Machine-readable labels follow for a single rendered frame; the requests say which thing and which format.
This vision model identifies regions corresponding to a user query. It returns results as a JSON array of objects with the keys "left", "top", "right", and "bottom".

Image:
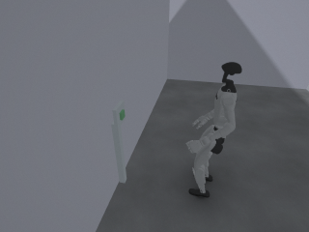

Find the left robot hand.
[{"left": 185, "top": 140, "right": 202, "bottom": 154}]

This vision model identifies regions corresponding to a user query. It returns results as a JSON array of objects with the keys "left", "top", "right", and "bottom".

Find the panel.
[{"left": 111, "top": 101, "right": 126, "bottom": 183}]

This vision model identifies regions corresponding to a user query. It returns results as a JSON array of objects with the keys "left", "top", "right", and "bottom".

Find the left robot forearm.
[{"left": 199, "top": 124, "right": 234, "bottom": 147}]

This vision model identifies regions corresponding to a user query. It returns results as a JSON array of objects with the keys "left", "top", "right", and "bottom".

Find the humanoid robot head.
[{"left": 221, "top": 62, "right": 242, "bottom": 93}]

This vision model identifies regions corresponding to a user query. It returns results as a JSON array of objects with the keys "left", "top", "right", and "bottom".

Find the left robot thigh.
[{"left": 193, "top": 138, "right": 223, "bottom": 172}]

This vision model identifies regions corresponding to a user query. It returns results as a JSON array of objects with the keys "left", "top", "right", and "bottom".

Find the left robot upper arm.
[{"left": 221, "top": 93, "right": 236, "bottom": 131}]

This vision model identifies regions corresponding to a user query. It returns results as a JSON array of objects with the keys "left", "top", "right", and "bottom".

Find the right robot forearm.
[{"left": 205, "top": 110, "right": 214, "bottom": 120}]

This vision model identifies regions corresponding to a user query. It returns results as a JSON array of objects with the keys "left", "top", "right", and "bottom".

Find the right robot hand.
[{"left": 192, "top": 115, "right": 208, "bottom": 130}]

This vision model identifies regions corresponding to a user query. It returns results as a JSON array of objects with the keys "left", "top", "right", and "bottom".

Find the button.
[{"left": 119, "top": 109, "right": 126, "bottom": 121}]

